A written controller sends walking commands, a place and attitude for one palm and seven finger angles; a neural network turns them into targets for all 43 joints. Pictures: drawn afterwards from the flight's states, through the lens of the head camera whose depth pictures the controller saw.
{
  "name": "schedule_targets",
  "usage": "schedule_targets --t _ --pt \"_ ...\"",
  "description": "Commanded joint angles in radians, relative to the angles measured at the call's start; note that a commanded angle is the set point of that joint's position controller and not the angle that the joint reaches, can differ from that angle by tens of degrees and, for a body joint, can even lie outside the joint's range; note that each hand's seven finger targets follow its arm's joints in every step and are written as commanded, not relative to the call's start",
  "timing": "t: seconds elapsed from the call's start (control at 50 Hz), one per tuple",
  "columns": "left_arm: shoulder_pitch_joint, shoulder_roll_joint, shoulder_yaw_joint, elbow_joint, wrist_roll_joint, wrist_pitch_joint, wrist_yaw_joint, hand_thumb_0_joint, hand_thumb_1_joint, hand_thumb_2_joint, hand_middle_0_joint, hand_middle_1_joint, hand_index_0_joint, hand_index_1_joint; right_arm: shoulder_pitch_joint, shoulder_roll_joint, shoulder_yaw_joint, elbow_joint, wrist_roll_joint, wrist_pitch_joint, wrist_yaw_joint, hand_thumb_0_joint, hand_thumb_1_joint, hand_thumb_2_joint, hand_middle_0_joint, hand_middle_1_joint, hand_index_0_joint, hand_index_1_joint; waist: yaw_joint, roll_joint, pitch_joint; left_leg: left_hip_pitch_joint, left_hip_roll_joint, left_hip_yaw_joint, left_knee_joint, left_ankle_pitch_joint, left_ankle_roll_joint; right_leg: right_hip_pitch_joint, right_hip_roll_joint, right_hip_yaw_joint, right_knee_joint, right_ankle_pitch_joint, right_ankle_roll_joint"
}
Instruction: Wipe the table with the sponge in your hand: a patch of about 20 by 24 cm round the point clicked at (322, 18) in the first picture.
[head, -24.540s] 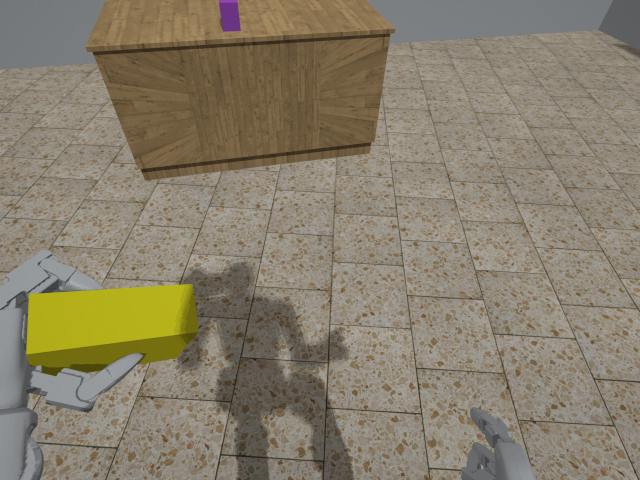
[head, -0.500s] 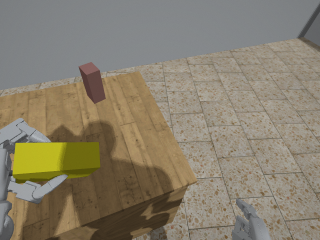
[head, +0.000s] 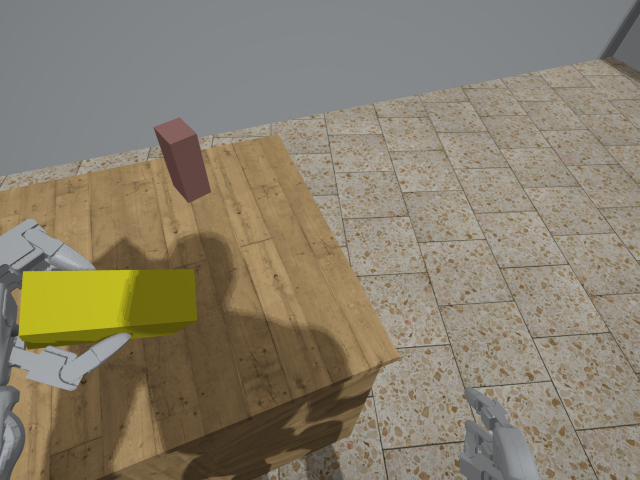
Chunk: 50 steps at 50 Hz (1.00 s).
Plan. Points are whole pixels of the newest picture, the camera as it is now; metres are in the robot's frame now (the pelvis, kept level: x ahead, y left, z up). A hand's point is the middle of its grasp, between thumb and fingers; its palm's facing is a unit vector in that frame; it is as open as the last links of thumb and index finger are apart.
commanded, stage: come to a stop and stand still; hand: left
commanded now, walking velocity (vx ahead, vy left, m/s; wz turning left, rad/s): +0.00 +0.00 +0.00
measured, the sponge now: (137, 307) +0.24 +0.21 +0.13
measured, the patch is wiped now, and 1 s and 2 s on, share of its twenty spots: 0.00 0.00 0.00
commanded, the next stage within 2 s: look again from close up in 0.36 s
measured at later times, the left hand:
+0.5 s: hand (49, 313) +0.22 +0.27 +0.15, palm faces +0.40 -0.85 -0.35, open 9.4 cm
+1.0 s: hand (54, 324) +0.21 +0.26 +0.16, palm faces +0.39 -0.84 -0.37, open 9.4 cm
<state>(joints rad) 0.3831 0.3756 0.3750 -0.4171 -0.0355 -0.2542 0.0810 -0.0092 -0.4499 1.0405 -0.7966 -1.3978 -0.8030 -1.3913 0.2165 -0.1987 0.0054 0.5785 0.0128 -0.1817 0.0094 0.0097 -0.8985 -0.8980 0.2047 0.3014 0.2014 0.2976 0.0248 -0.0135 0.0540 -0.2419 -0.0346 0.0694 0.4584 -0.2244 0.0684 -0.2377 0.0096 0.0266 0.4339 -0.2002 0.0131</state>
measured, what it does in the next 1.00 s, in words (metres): stands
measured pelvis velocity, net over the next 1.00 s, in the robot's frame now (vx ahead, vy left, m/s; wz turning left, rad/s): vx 0.00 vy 0.00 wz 0.02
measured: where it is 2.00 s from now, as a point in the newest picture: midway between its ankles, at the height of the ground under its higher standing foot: outside the picture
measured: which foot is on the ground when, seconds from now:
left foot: down 0.00-1.00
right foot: down 0.00-1.00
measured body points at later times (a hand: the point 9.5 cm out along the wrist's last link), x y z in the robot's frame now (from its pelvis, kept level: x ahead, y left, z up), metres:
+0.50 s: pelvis +0.01 +0.01 +0.00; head +0.03 +0.05 +0.45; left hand +0.19 +0.31 +0.17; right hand +0.22 -0.19 -0.05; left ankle +0.01 +0.07 -0.74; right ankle +0.02 -0.13 -0.74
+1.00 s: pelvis +0.00 +0.00 +0.00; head +0.02 +0.03 +0.45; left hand +0.18 +0.30 +0.18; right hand +0.17 -0.22 -0.07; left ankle +0.01 +0.07 -0.74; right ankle +0.02 -0.13 -0.74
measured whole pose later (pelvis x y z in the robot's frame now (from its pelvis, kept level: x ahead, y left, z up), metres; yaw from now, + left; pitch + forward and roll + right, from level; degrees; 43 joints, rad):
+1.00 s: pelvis +0.00 +0.00 +0.00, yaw +1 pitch -1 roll -1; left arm 0.42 0.37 0.36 -0.46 -0.03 -0.22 0.09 -0.01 -0.45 1.04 -0.80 -1.39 -0.81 -1.39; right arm 0.21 -0.18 0.01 0.59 0.01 -0.15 -0.03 0.01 -0.90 -0.90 0.20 0.30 0.20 0.30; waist 0.03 -0.04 0.07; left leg -0.22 -0.04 0.05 0.45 -0.21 0.07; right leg -0.20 0.00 0.01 0.39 -0.18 0.02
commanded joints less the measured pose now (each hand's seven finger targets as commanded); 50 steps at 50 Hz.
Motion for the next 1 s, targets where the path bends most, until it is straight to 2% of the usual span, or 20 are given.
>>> schedule_targets --t 0.0,0.04,0.1,0.14,0.2,0.24,0.38,0.42,0.44,0.46,0.52,0.58,0.62,0.64,0.66,0.8,0.84,0.86,0.94,0.98 --pt "-0.044 0.216 0.149 -0.223 -0.026 -0.079 0.028 0.000 0.100 1.300 -1.200 -1.600 -1.200 -1.600 -0.082 -0.129 -0.049 -0.159 0.002 -0.059 -0.038 0.000 -0.900 -0.900 0.200 0.300 0.200 0.300 0.013 -0.029 -0.140 -0.048 0.115 -0.161 -0.128 -0.010 -0.034 0.120 -0.064 0.056 -0.038 0.054 -0.028" --pt "-0.088 0.247 0.179 -0.253 -0.029 -0.085 0.032 0.000 0.100 1.300 -1.200 -1.600 -1.200 -1.600 -0.095 -0.127 -0.047 -0.152 0.003 -0.057 -0.048 0.000 -0.900 -0.900 0.200 0.300 0.200 0.300 0.006 0.042 -0.153 -0.022 0.110 -0.157 -0.114 0.042 -0.037 0.122 -0.067 0.056 -0.028 0.099 -0.030" --pt "-0.111 0.218 0.142 -0.267 -0.031 -0.090 0.028 0.000 0.100 1.300 -1.200 -1.600 -1.200 -1.600 -0.083 -0.121 -0.044 -0.150 0.003 -0.062 -0.055 0.000 -0.900 -0.900 0.200 0.300 0.200 0.300 0.006 0.102 -0.183 0.024 0.113 -0.157 -0.094 0.150 -0.045 0.137 -0.074 0.042 -0.014 0.164 -0.032" --pt "-0.108 0.191 0.114 -0.301 -0.032 -0.089 0.027 0.000 0.100 1.300 -1.200 -1.600 -1.200 -1.600 -0.096 -0.116 -0.041 -0.146 0.006 -0.069 -0.051 0.000 -0.900 -0.900 0.200 0.300 0.200 0.300 0.004 0.119 -0.207 0.068 0.119 -0.154 -0.086 0.225 -0.056 0.134 -0.068 0.035 0.001 0.188 -0.032" --pt "-0.078 0.162 0.082 -0.302 -0.024 -0.079 0.032 0.000 0.100 1.300 -1.200 -1.600 -1.200 -1.600 -0.077 -0.128 -0.049 -0.140 0.002 -0.066 -0.044 0.000 -0.900 -0.900 0.200 0.300 0.200 0.300 0.004 0.091 -0.207 0.076 0.129 -0.157 -0.069 0.320 -0.070 0.146 -0.069 0.024 -0.001 0.231 -0.031" --pt "-0.057 0.146 0.071 -0.306 -0.022 -0.071 0.035 0.000 0.100 1.300 -1.200 -1.600 -1.200 -1.600 -0.094 -0.125 -0.049 -0.138 0.006 -0.064 -0.038 0.000 -0.900 -0.900 0.200 0.300 0.200 0.300 0.002 0.101 -0.205 0.092 0.133 -0.143 -0.070 0.351 -0.079 0.135 -0.060 0.020 0.008 0.230 -0.030" --pt "-0.051 0.149 0.085 -0.257 -0.024 -0.049 0.037 0.000 0.100 1.300 -1.200 -1.600 -1.200 -1.600 -0.089 -0.123 -0.046 -0.153 0.002 -0.022 -0.044 0.000 -0.900 -0.900 0.200 0.300 0.200 0.300 -0.002 0.069 -0.162 0.016 0.139 -0.146 -0.102 0.222 -0.080 0.152 -0.060 0.018 -0.020 0.197 -0.027" --pt "-0.072 0.157 0.088 -0.284 -0.021 -0.051 0.037 0.000 0.100 1.300 -1.200 -1.600 -1.200 -1.600 -0.089 -0.126 -0.047 -0.157 0.001 -0.019 -0.046 0.000 -0.900 -0.900 0.200 0.300 0.200 0.300 -0.003 0.082 -0.168 0.020 0.135 -0.151 -0.106 0.209 -0.079 0.156 -0.061 0.024 -0.027 0.200 -0.030" --pt "-0.080 0.169 0.096 -0.308 -0.021 -0.051 0.038 0.000 0.100 1.300 -1.200 -1.600 -1.200 -1.600 -0.109 -0.123 -0.044 -0.160 0.003 -0.022 -0.046 0.000 -0.900 -0.900 0.200 0.300 0.200 0.300 -0.002 0.123 -0.167 0.025 0.136 -0.145 -0.115 0.193 -0.081 0.151 -0.054 0.021 -0.020 0.182 -0.029" --pt "-0.085 0.151 0.079 -0.304 -0.021 -0.052 0.037 0.000 0.100 1.300 -1.200 -1.600 -1.200 -1.600 -0.100 -0.120 -0.040 -0.160 0.000 -0.021 -0.048 0.000 -0.900 -0.900 0.200 0.300 0.200 0.300 -0.003 0.132 -0.167 0.019 0.139 -0.147 -0.121 0.186 -0.081 0.155 -0.055 0.009 -0.020 0.172 -0.028" --pt "-0.078 0.153 0.076 -0.318 -0.020 -0.047 0.037 0.000 0.100 1.300 -1.200 -1.600 -1.200 -1.600 -0.096 -0.122 -0.043 -0.166 0.000 -0.022 -0.048 0.000 -0.900 -0.900 0.200 0.300 0.200 0.300 -0.002 0.096 -0.183 0.033 0.137 -0.146 -0.111 0.190 -0.078 0.165 -0.058 0.017 -0.029 0.192 -0.028" --pt "-0.076 0.144 0.069 -0.299 -0.017 -0.043 0.037 0.000 0.100 1.300 -1.200 -1.600 -1.200 -1.600 -0.096 -0.125 -0.042 -0.162 -0.001 -0.023 -0.048 0.000 -0.900 -0.900 0.200 0.300 0.200 0.300 -0.004 0.108 -0.159 0.006 0.138 -0.150 -0.133 0.132 -0.080 0.163 -0.049 0.012 -0.033 0.156 -0.026" --pt "-0.070 0.151 0.077 -0.287 -0.014 -0.042 0.039 0.000 0.100 1.300 -1.200 -1.600 -1.200 -1.600 -0.092 -0.125 -0.042 -0.162 -0.001 -0.022 -0.049 0.000 -0.900 -0.900 0.200 0.300 0.200 0.300 -0.002 0.083 -0.159 -0.007 0.135 -0.156 -0.136 0.104 -0.075 0.174 -0.053 0.015 -0.040 0.156 -0.026" --pt "-0.063 0.157 0.087 -0.292 -0.014 -0.041 0.039 0.000 0.100 1.300 -1.200 -1.600 -1.200 -1.600 -0.105 -0.126 -0.043 -0.161 0.001 -0.024 -0.049 0.000 -0.900 -0.900 0.200 0.300 0.200 0.300 -0.002 0.096 -0.160 -0.007 0.132 -0.148 -0.139 0.084 -0.074 0.173 -0.048 0.014 -0.040 0.146 -0.024" --pt "-0.061 0.142 0.072 -0.273 -0.015 -0.042 0.037 0.000 0.100 1.300 -1.200 -1.600 -1.200 -1.600 -0.099 -0.121 -0.038 -0.160 -0.001 -0.022 -0.050 0.000 -0.900 -0.900 0.200 0.300 0.200 0.300 -0.003 0.082 -0.157 -0.012 0.132 -0.150 -0.142 0.063 -0.071 0.171 -0.053 0.008 -0.049 0.135 -0.023" --pt "-0.064 0.145 0.074 -0.272 -0.008 -0.042 0.036 0.000 0.100 1.300 -1.200 -1.600 -1.200 -1.600 -0.096 -0.127 -0.043 -0.156 -0.001 -0.025 -0.052 0.000 -0.900 -0.900 0.200 0.300 0.200 0.300 -0.006 0.065 -0.140 -0.027 0.123 -0.153 -0.148 0.002 -0.060 0.162 -0.052 0.024 -0.068 0.113 -0.025" --pt "-0.053 0.163 0.094 -0.280 -0.009 -0.043 0.038 0.000 0.100 1.300 -1.200 -1.600 -1.200 -1.600 -0.106 -0.128 -0.044 -0.153 0.000 -0.028 -0.054 0.000 -0.900 -0.900 0.200 0.300 0.200 0.300 -0.005 0.082 -0.144 -0.028 0.123 -0.147 -0.149 -0.017 -0.055 0.164 -0.048 0.027 -0.069 0.107 -0.023" --pt "-0.057 0.146 0.080 -0.275 -0.012 -0.044 0.036 0.000 0.100 1.300 -1.200 -1.600 -1.200 -1.600 -0.097 -0.123 -0.042 -0.152 0.000 -0.027 -0.053 0.000 -0.900 -0.900 0.200 0.300 0.200 0.300 -0.007 0.073 -0.144 -0.026 0.123 -0.155 -0.152 -0.009 -0.060 0.160 -0.046 0.021 -0.071 0.102 -0.024" --pt "-0.072 0.172 0.103 -0.304 -0.014 -0.043 0.035 0.000 0.100 1.300 -1.200 -1.600 -1.200 -1.600 -0.108 -0.124 -0.049 -0.153 0.003 -0.027 -0.051 0.000 -0.900 -0.900 0.200 0.300 0.200 0.300 -0.006 0.113 -0.147 -0.009 0.160 -0.169 -0.176 0.051 -0.078 0.148 -0.024 0.000 -0.027 0.099 -0.017" --pt "-0.065 0.161 0.098 -0.293 -0.020 -0.040 0.032 0.000 0.100 1.300 -1.200 -1.600 -1.200 -1.600 -0.096 -0.122 -0.053 -0.157 0.002 -0.022 -0.049 0.000 -0.900 -0.900 0.200 0.300 0.200 0.300 -0.006 0.108 -0.153 -0.008 0.179 -0.175 -0.171 0.074 -0.079 0.147 -0.028 -0.005 -0.020 0.095 -0.015"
